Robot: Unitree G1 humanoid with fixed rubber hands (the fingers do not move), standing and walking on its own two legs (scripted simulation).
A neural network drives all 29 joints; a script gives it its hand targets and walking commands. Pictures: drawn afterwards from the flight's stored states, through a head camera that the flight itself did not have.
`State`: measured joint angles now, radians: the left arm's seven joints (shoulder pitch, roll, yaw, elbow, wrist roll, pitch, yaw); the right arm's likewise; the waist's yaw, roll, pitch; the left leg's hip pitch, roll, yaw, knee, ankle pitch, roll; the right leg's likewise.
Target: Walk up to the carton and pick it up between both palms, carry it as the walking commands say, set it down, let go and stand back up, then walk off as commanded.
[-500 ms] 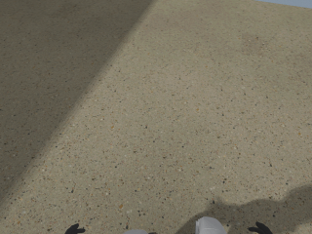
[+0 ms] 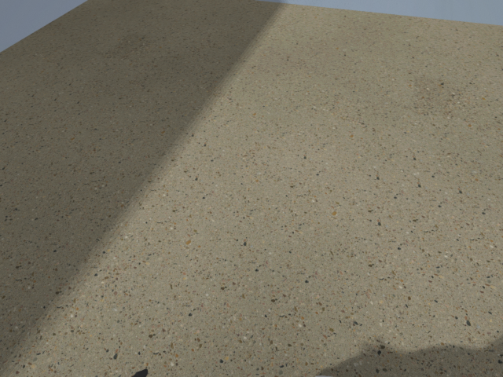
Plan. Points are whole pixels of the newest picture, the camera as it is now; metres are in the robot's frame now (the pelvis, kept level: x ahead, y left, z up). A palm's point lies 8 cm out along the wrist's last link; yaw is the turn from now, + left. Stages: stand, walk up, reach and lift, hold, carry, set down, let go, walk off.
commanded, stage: stand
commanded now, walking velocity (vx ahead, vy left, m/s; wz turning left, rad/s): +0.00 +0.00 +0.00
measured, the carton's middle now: out of the picture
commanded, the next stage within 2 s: none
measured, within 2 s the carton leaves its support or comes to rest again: neither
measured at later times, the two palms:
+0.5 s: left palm out of the picture +0.03 +0.27 -0.14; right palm out of the picture +0.02 -0.18 -0.14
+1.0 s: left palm out of the picture +0.02 +0.27 -0.15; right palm out of the picture +0.00 -0.16 -0.14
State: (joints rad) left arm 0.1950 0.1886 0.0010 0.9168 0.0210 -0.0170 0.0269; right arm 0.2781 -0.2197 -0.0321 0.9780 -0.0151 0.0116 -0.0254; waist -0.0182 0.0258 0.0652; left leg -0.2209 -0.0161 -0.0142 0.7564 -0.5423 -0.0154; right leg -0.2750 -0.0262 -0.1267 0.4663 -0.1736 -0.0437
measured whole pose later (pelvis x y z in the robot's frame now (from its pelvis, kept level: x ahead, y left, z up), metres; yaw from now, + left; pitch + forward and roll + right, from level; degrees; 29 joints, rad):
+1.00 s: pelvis +0.04 +0.06 +0.00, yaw -1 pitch -1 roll +0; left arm 0.30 0.14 0.01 1.17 0.01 0.01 0.04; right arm 0.34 -0.13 0.01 1.15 -0.01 -0.02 -0.05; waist 0.01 -0.01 0.02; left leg -0.07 -0.04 0.04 0.38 -0.29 0.05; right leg -0.18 -0.08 -0.07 0.41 -0.20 0.05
